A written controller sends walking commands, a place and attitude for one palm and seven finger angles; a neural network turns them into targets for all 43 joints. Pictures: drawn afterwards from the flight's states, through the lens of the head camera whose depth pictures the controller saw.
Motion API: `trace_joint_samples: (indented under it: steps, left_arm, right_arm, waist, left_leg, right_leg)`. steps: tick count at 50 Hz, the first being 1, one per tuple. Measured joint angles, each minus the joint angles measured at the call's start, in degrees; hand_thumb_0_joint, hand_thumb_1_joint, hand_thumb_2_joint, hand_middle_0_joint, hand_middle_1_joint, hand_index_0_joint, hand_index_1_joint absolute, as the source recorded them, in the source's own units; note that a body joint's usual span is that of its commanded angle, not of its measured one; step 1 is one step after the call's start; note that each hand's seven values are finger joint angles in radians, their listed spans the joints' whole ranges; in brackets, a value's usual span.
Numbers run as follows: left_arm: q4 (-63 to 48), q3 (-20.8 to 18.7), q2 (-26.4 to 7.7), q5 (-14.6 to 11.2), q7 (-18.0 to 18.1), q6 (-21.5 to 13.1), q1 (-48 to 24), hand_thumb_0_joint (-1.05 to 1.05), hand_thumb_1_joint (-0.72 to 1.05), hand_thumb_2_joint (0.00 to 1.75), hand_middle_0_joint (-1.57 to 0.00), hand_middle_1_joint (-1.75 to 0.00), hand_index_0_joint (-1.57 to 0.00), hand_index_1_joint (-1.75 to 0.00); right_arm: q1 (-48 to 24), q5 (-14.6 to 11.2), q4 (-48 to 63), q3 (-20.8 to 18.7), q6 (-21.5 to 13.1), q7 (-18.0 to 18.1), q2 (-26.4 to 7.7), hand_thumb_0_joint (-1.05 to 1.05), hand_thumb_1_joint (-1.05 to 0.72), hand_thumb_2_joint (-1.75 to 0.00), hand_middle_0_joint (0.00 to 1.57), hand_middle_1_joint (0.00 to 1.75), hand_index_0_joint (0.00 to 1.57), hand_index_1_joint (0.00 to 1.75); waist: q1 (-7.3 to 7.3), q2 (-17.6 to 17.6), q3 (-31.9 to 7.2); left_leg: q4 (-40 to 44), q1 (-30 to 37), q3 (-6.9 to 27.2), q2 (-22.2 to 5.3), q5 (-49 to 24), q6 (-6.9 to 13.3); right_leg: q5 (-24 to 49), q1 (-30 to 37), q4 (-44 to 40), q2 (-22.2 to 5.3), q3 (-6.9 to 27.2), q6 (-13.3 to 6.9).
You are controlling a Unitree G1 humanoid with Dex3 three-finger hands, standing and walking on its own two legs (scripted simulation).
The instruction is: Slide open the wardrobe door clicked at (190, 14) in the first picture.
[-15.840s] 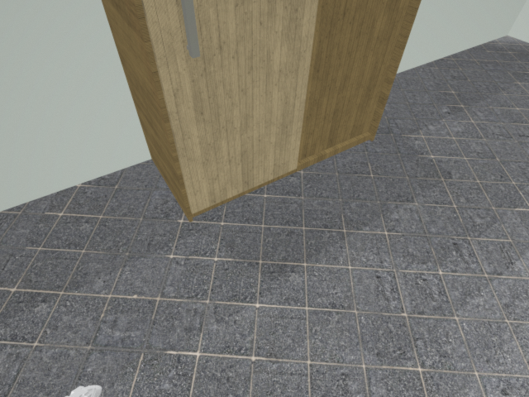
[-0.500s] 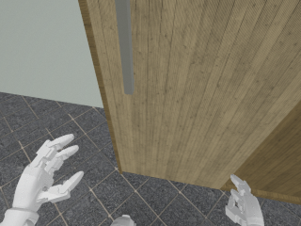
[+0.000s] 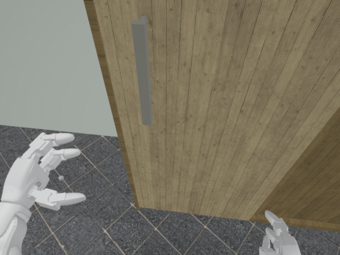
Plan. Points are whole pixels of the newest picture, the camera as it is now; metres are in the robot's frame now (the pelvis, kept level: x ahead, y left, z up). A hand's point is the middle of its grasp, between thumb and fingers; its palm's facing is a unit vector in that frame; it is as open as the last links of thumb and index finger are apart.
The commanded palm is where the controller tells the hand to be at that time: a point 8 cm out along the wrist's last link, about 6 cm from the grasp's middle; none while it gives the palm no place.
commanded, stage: raise the hand with hooked fingers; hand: left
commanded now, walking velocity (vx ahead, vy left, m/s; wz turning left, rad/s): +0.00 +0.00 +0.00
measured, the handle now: (145, 77) +0.48 +0.11 +0.19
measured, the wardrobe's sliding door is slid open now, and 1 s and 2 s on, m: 0.00 0.00 0.00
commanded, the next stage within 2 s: move the hooked fingers beside the handle in 1.02 s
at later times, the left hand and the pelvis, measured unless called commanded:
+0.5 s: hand (25, 134) +0.26 +0.28 +0.21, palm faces +0.07 -0.99 -0.12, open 14.0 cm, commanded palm +0.23 +0.32 +0.22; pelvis -0.01 +0.00 +0.01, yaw +1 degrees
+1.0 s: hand (44, 124) +0.28 +0.26 +0.21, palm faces +0.06 -0.99 -0.12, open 14.0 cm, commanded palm +0.25 +0.30 +0.22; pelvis +0.01 -0.02 +0.01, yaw +1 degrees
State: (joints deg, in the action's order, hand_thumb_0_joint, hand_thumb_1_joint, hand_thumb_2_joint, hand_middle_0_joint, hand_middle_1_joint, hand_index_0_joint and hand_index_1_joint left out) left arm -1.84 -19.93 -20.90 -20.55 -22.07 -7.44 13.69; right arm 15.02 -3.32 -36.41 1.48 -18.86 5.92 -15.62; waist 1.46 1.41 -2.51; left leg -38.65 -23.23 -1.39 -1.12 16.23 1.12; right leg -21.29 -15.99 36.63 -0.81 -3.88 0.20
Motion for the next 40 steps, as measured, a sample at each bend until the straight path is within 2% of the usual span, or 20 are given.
trace_joint_samples:
  steps: [10, 19, 31, 36, 40]
  left_arm:
    - [1.85, -2.68, -3.19, 0.49, -1.6, 8.63, -8.96, -0.01, -0.39, 0.34, -0.3, -1.13, -0.3, -1.13]
    - [5.04, -4.8, -6.12, 0.97, -3.49, 13.71, -16.14, -0.01, -0.48, 0.3, -0.3, -1.19, -0.3, -1.19]
    - [10.76, -7.81, -10.35, 0.77, -6.21, 17.78, -23.15, -0.01, -0.5, 0.3, -0.3, -1.2, -0.31, -1.2]
    - [10.49, -7.81, -9.68, 0.53, -6.59, 18.5, -21.54, -0.01, -0.5, 0.3, -0.3, -1.2, -0.3, -1.2]
    - [8.65, -7.77, -8.25, 0.59, -5.76, 17.75, -20.2, -0.01, -0.5, 0.3, -0.31, -1.2, -0.31, -1.2]
  right_arm:
    - [-3.13, -0.27, 1.66, 3.25, 1.11, 0.06, 1.85, 0.02, -0.9, -0.9, 0.2, 0.3, 0.21, 0.3]
    - [-3.4, -0.69, 0.88, 4.94, 3.05, 0.33, 2.18, 0.02, -0.9, -0.9, 0.21, 0.3, 0.21, 0.3]
    - [-2.06, -1.78, 0.06, 4.11, 4.27, 0.12, 0.06, 0.02, -0.9, -0.9, 0.21, 0.3, 0.21, 0.3]
    - [-1.97, -1.95, 0.6, 3.21, 4.45, -0.27, -0.81, 0.02, -0.9, -0.9, 0.2, 0.3, 0.21, 0.3]
    - [-1.93, -1.78, 0.71, 2.76, 4.29, -0.06, -0.86, 0.02, -0.9, -0.9, 0.2, 0.3, 0.21, 0.3]
  waist:
    - [1.68, 0.51, 0.89]
    - [2.28, 1.2, 1.84]
    - [1.32, 1.96, 1.5]
    - [0.83, 2.16, 1.22]
    - [0.76, 1.95, 1.19]
  left_leg:
    - [4.69, 4.95, 0.26, 0.68, -2.33, 0.4]
    - [7.75, 7.3, 0.76, 0.99, -4.15, 0.25]
    - [9.45, 8.19, 0.88, 0.54, -4.86, -0.41]
    - [9.0, 7.76, 0.5, 0.22, -4.35, -0.65]
    - [8.78, 7.99, 0.45, 0.08, -3.89, -0.85]
  right_leg:
    - [2.58, 5.35, -5.27, -0.4, -0.39, 0.37]
    - [3.98, 7.69, -7.92, -0.51, -0.95, 0.2]
    - [4.37, 8.23, -9.06, 0.0, -0.99, -0.45]
    - [3.82, 7.46, -8.27, 0.24, -0.55, -0.64]
    - [3.31, 7.59, -7.91, 0.37, -0.46, -0.84]
